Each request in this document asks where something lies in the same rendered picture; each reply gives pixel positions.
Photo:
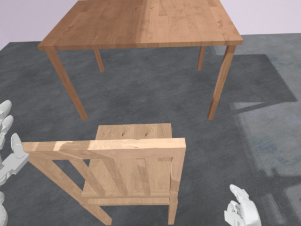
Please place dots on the robot right hand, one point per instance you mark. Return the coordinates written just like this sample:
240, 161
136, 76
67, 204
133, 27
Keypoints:
245, 213

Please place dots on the table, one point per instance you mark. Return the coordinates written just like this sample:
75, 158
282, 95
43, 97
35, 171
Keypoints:
104, 24

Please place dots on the robot left hand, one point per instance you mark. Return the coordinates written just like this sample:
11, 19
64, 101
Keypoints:
15, 161

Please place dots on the chair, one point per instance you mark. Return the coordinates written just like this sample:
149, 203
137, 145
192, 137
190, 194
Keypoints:
133, 164

